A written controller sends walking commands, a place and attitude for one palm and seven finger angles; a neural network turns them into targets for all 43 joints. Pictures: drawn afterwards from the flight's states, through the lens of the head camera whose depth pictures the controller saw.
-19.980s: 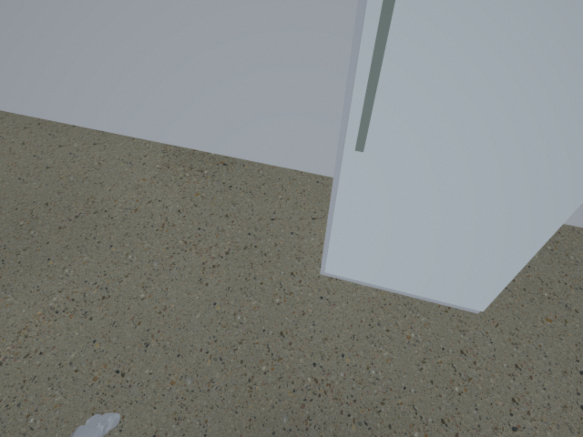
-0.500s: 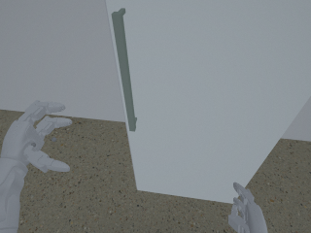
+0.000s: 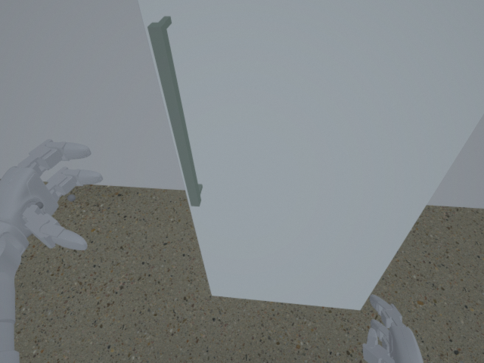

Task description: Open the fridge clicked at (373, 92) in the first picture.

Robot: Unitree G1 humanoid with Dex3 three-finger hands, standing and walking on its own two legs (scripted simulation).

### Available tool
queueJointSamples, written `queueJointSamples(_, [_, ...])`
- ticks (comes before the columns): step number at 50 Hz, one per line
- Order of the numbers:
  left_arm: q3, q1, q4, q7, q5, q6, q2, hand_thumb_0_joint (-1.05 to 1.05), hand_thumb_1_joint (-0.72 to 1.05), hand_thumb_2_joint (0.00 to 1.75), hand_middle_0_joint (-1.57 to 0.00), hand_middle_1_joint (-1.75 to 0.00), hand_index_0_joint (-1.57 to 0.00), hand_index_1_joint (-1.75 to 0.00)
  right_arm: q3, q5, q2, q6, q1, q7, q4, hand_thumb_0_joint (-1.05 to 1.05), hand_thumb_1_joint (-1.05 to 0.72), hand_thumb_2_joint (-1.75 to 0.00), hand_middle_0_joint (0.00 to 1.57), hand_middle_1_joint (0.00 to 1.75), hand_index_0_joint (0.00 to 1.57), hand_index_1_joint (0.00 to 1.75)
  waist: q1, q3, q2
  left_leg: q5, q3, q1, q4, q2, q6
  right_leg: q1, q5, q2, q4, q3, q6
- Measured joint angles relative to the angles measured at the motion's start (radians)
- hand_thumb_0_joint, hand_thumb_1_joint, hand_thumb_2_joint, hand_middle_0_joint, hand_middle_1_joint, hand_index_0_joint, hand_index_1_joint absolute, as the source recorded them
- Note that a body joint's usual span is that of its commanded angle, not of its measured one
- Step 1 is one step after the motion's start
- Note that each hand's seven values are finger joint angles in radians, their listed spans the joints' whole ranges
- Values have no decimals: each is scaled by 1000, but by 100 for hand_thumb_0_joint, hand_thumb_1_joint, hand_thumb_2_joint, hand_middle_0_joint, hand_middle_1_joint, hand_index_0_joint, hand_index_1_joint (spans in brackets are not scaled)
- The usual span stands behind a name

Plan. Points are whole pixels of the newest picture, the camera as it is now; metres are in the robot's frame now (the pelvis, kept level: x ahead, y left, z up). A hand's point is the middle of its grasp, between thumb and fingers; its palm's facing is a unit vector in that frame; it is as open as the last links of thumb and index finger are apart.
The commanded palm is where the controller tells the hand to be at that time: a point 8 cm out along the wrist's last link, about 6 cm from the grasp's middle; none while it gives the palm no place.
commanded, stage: raise the hand to about handle height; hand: left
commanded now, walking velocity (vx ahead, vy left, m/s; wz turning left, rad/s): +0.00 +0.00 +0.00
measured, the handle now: (183, 129) +0.49 +0.16 +0.15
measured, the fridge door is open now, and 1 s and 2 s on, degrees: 0 0 0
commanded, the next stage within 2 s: move the hooked fingers beside the handle in 0.28 s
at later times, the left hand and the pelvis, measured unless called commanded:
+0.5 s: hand (62, 189) +0.29 +0.28 +0.19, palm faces +0.08 -0.99 -0.07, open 14.0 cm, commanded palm +0.25 +0.32 +0.20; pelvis +0.01 +0.00 +0.00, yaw +0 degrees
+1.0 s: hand (100, 170) +0.33 +0.25 +0.18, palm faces +0.03 -1.00 -0.05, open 14.0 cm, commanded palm +0.31 +0.30 +0.19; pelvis +0.01 +0.00 +0.00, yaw +0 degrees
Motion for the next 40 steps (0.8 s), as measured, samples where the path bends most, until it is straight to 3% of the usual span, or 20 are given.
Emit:
queueJointSamples(5, [20, 17, -58, 38, 3, -44, -27, -1, -50, 30, -30, -120, -30, -120, -4, -6, 12, -10, 9, -3, 2, 1, -91, -89, 21, 30, 20, 30, 5, -4, -17, -8, 1, 21, -4, 3, -4, 21, -6, 4, -5, 2, -3])
queueJointSamples(14, [4, -27, 1, 31, 20, 13, 3, -1, -51, 30, -30, -120, -30, -121, 0, 1, 12, -1, -11, -10, -1, 1, -91, -89, 21, 30, 20, 30, 12, -2, 2, -5, -6, 18, -8, -2, -2, 21, -6, -1, -9, -5, -1])
queueJointSamples(22, [19, -5, -13, 20, -1, -18, -10, -1, -51, 30, -30, -120, -30, -121, 7, -3, 26, 4, -14, -6, 0, 1, -90, -89, 21, 30, 20, 30, 11, -11, -7, -10, -3, 20, -7, -2, -2, 20, -11, -1, -6, -1, -1])
queueJointSamples(29, [-12, -65, 35, 42, 27, -9, -16, -1, -51, 30, -30, -120, -30, -121, 3, 2, 18, 5, -10, -13, 5, 1, -90, -89, 21, 30, 20, 30, 17, -1, -6, -10, -11, 16, 0, -6, 0, 23, -11, -4, -6, -10, 1])
queueJointSamples(34, [-59, -102, 43, 51, 38, -16, -37, -1, -51, 30, -30, -120, -30, -121, 3, 0, 18, 9, -16, -18, 11, 1, -90, -89, 21, 30, 20, 30, 7, 5, -5, -4, -10, 11, -5, -10, 4, 16, -6, -8, -6, -9, 4])
queueJointSamples(40, [-43, -129, 78, 76, 39, -26, -35, -1, -51, 30, -30, -120, -30, -121, 6, -4, 31, 18, -10, -10, 11, 1, -90, -89, 21, 30, 20, 30, -12, -10, -14, -2, 5, 13, -15, -7, 4, 8, -4, -6, -7, 7, 4])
